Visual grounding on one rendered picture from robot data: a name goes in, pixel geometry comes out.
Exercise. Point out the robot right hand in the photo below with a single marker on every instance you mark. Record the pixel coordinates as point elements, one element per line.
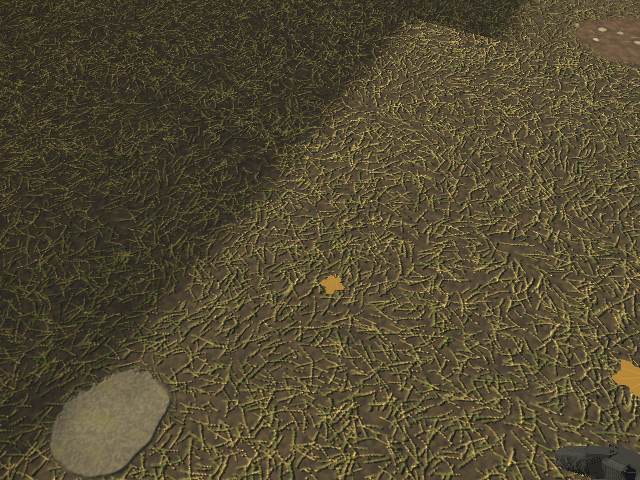
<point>611,463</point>

